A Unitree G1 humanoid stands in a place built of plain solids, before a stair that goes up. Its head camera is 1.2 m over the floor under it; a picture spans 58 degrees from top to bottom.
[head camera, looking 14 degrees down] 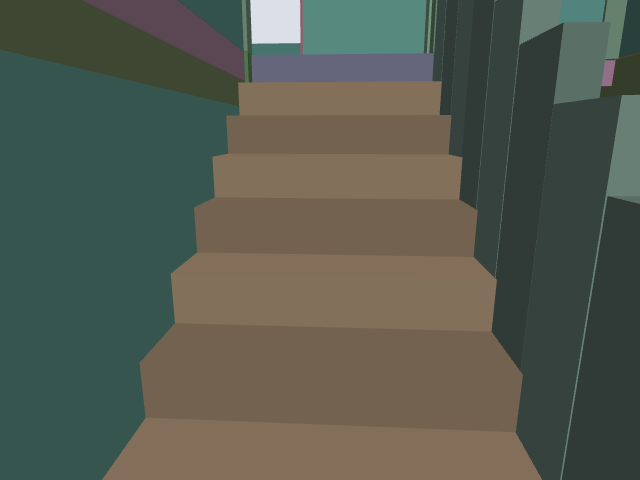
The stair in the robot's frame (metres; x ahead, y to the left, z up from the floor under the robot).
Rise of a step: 0.18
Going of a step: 0.27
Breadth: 1.09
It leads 3 degrees to the right of straight ahead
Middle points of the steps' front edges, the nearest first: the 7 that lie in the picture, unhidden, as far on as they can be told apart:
1.10 -0.02 0.55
1.37 -0.03 0.73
1.64 -0.05 0.91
1.91 -0.07 1.10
2.18 -0.08 1.28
2.45 -0.10 1.46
2.72 -0.12 1.64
